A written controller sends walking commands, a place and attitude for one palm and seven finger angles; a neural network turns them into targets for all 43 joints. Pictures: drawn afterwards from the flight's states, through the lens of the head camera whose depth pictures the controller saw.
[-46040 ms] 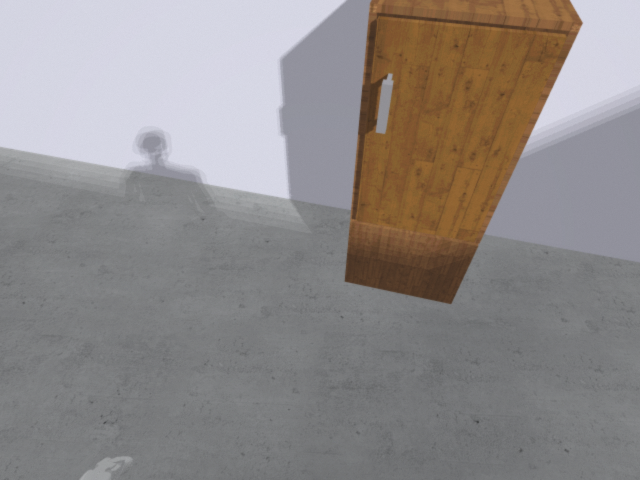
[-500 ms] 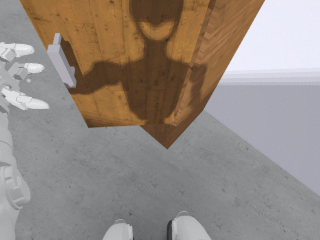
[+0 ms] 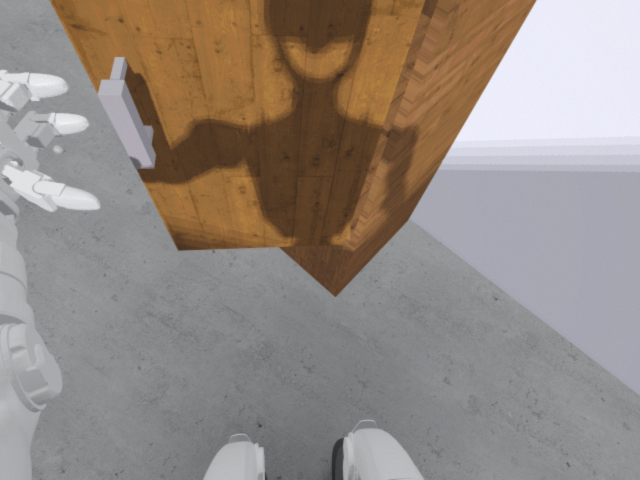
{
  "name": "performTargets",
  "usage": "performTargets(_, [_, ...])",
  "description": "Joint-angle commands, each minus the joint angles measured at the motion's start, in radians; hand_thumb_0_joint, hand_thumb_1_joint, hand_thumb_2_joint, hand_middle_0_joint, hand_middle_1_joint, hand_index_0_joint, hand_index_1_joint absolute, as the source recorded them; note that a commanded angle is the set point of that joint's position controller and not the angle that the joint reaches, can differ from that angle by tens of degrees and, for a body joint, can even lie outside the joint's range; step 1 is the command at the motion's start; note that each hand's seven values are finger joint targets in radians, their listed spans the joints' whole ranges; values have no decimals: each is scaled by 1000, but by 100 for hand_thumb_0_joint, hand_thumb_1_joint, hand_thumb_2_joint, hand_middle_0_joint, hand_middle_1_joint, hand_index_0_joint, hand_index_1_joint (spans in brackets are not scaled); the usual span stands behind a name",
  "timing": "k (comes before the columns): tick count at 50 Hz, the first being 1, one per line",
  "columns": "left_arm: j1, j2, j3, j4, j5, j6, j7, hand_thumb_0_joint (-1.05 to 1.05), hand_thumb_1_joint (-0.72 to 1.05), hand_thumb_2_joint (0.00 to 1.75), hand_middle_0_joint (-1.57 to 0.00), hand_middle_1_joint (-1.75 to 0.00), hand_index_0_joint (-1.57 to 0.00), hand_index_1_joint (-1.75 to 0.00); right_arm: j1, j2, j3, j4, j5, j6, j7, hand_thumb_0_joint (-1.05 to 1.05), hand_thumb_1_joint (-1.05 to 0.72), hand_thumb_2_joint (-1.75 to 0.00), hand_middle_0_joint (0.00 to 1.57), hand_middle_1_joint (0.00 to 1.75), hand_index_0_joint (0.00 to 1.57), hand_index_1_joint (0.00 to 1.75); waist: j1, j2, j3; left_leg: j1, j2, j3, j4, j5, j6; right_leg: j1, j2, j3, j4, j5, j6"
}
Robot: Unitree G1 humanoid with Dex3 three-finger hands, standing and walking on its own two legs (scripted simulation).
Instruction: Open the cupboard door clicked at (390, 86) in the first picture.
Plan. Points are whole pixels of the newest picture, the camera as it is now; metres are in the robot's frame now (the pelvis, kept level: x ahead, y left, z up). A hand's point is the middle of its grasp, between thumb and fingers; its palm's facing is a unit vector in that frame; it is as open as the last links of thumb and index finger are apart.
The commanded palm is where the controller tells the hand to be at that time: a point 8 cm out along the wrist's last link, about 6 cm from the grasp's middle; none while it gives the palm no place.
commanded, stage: slide the fingers in behind the handle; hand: left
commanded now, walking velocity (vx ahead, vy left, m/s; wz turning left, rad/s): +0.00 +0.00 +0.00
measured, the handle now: (133, 115) +0.53 +0.22 +0.08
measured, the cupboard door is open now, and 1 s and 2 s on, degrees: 47 47 47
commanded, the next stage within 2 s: close the thumb around the handle in 1.70 s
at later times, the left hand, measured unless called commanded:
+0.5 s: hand (96, 150) +0.48 +0.25 +0.08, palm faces +0.01 -1.00 +0.00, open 13.9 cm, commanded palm +0.45 +0.29 +0.08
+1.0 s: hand (121, 149) +0.48 +0.22 +0.09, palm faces +0.01 -1.00 +0.01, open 13.9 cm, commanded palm +0.45 +0.26 +0.08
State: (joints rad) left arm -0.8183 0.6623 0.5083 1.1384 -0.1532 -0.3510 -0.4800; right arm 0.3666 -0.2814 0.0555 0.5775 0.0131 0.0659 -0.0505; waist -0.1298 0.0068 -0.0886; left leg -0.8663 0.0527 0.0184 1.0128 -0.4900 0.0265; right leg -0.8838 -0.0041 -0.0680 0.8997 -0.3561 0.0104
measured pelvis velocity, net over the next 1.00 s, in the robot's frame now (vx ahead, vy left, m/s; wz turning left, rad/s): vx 0.00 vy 0.00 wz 0.01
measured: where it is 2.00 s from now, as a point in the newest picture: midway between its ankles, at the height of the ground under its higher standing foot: outside the picture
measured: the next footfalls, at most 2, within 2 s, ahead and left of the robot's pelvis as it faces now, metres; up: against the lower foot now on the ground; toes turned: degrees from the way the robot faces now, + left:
none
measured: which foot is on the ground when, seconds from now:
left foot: down 0.00-1.00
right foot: down 0.00-1.00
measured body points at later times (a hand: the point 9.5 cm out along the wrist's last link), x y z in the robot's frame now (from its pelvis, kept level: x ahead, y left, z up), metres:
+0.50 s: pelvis +0.00 +0.00 +0.00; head +0.12 +0.03 +0.44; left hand +0.47 +0.30 +0.09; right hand +0.03 -0.27 -0.10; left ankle -0.01 +0.10 -0.68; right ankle +0.04 -0.13 -0.68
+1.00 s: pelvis +0.00 +0.00 +0.00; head +0.12 +0.02 +0.44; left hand +0.47 +0.27 +0.09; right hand +0.04 -0.27 -0.11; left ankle -0.01 +0.10 -0.68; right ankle +0.04 -0.13 -0.68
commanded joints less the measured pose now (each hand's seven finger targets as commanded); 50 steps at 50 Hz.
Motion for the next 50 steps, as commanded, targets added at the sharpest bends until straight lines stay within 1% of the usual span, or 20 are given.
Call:
performTargets(1, [-363, 291, 20, -204, -34, -46, -19, 0, -50, 30, -30, -120, -30, -120, 156, -194, -76, -57, 0, -18, -16, 0, -90, -90, 20, 30, 20, 30, 9, 165, -462, 297, -24, -53, -127, 460, -13, 247, 48, 25, -62, 285, -33])
performTargets(2, [-360, 265, -2, -187, -37, -37, -19, 0, -50, 30, -30, -120, -30, -120, 156, -193, -75, -55, 2, -18, -17, 0, -90, -90, 20, 30, 20, 30, -5, 134, -430, 282, -24, -52, -132, 435, -9, 239, 49, 23, -70, 275, -32])
performTargets(4, [-360, 289, 22, -188, -40, -40, -17, 0, -50, 30, -30, -120, -30, -120, 159, -194, -75, -56, 0, -18, -18, 0, -90, -90, 20, 30, 20, 30, 4, 144, -435, 274, -25, -52, -133, 439, -10, 249, 49, 24, -65, 281, -34])
performTargets(7, [-385, 271, 3, -162, -35, -41, -9, 0, -50, 30, -30, -120, -30, -120, 162, -195, -73, -49, 1, -19, -20, 0, -90, -90, 20, 30, 20, 30, -17, 85, -385, 222, -27, -53, -136, 367, -3, 235, 47, 25, -73, 238, -31])
performTargets(8, [-421, 251, -15, -189, -42, -54, -6, 0, -50, 30, -30, -120, -30, -120, 160, -192, -72, -48, 0, -23, -21, 0, -90, -90, 20, 30, 20, 30, -22, 114, -383, 237, -28, -56, -136, 368, -4, 224, 48, 25, -71, 231, -36])
performTargets(10, [-410, 282, 9, -205, -30, -67, 4, 0, -50, 30, -30, -120, -30, -120, 163, -195, -76, -46, -3, -23, -19, 0, -90, -90, 20, 30, 20, 30, -5, 153, -432, 275, -27, -61, -135, 393, -12, 222, 47, 25, -64, 231, -38])
performTargets(14, [-414, 241, -9, -263, -35, -86, 23, 0, -50, 30, -30, -120, -30, -120, 169, -190, -81, -35, -8, -26, -14, 0, -90, -90, 20, 30, 20, 30, 3, 199, -500, 372, -19, -79, -129, 481, -28, 189, 49, 15, -55, 239, -41])
performTargets(16, [-402, 197, -35, -239, -38, -68, 32, 0, -50, 30, -30, -120, -30, -120, 166, -187, -81, -33, -5, -24, -10, 0, -90, -90, 20, 30, 20, 30, -10, 169, -465, 359, -17, -75, -132, 464, -24, 178, 49, 11, -63, 233, -36])
performTargets(18, [-399, 216, -15, -224, -37, -54, 45, 0, -50, 30, -30, -120, -30, -120, 169, -189, -79, -38, -5, -23, -13, 0, -90, -90, 20, 30, 20, 30, -6, 136, -441, 308, -23, -69, -138, 431, -17, 209, 48, 11, -63, 234, -38])
performTargets(22, [-404, 227, -19, -233, -5, -45, 84, 0, -50, 30, -30, -120, -30, -120, 163, -184, -77, -47, -4, -22, -9, 0, -90, -90, 20, 30, 20, 30, 1, 150, -422, 290, -25, -66, -147, 408, -17, 212, 44, 15, -65, 227, -36])
performTargets(25, [-391, 234, 4, -263, -8, -74, 105, 0, -50, 30, -30, -120, -30, -120, 165, -182, -80, -51, -8, -25, -6, 0, -90, -90, 20, 30, 20, 30, 12, 148, -471, 314, -24, -65, -139, 445, -21, 236, 46, 20, -57, 257, -37])
performTargets(27, [-373, 202, -9, -279, -15, -83, 107, 0, -50, 30, -30, -120, -30, -120, 163, -178, -82, -54, -8, -26, -2, 0, -90, -90, 20, 30, 20, 30, 11, 128, -484, 315, -24, -62, -140, 461, -20, 259, 47, 20, -56, 279, -36])
performTargets(29, [-344, 156, -30, -294, -25, -87, 104, 0, -50, 30, -30, -120, -30, -120, 162, -174, -85, -54, -8, -29, 4, 0, -90, -90, 20, 30, 20, 30, 19, 167, -510, 364, -21, -64, -135, 522, -26, 249, 49, 19, -55, 298, -37])
performTargets(33, [-330, 132, -47, -202, -30, -50, 99, 0, -50, 30, -30, -120, -30, -120, 161, -176, -82, -47, -2, -22, -1, 0, -90, -90, 20, 30, 20, 30, -8, 52, -383, 241, -28, -46, -147, 403, -6, 274, 47, 22, -74, 282, -33])
performTargets(37, [-395, 153, -56, -214, -11, -50, 107, 0, -50, 30, -30, -120, -30, -120, 153, -176, -80, -49, -1, -24, -8, 0, -90, -90, 20, 30, 20, 30, -17, 68, -370, 203, -35, -40, -151, 329, -1, 272, 39, 37, -80, 248, -30])
performTargets(41, [-428, 129, -58, -349, -24, -120, 120, 0, -50, 30, -30, -120, -30, -120, 152, -165, -87, -43, -10, -38, -1, 0, -90, -90, 20, 30, 20, 30, 2, 179, -543, 362, -30, -54, -123, 475, -19, 261, 42, 34, -53, 307, -36])
performTargets(43, [-416, 86, -83, -305, -35, -117, 122, 0, -50, 30, -30, -120, -30, -120, 157, -162, -84, -32, -9, -40, 1, 0, -90, -90, 20, 30, 20, 30, -12, 145, -502, 348, -27, -60, -120, 484, -18, 248, 46, 26, -51, 308, -36])
performTargets(46, [-379, 96, -71, -219, -25, -73, 127, 0, -50, 30, -30, -120, -30, -120, 154, -172, -86, -25, -3, -33, 1, 0, -90, -90, 20, 30, 20, 30, -10, 90, -427, 266, -30, -55, -140, 404, -13, 262, 41, 24, -62, 280, -32])
performTargets(49, [-374, 108, -70, -273, -5, -60, 141, 0, -50, 30, -30, -120, -30, -120, 156, -167, -88, -39, -4, -30, 3, 0, -90, -90, 20, 30, 20, 30, 8, 144, -477, 304, -32, -53, -140, 469, -16, 270, 38, 25, -54, 314, -35])
performTargets(50, [-379, 79, -89, -284, -5, -61, 149, 0, -50, 30, -30, -120, -30, -120, 152, -162, -88, -39, -6, -31, 6, 0, -90, -90, 20, 30, 20, 30, 5, 154, -472, 319, -31, -53, -138, 477, -17, 260, 39, 24, -57, 316, -34])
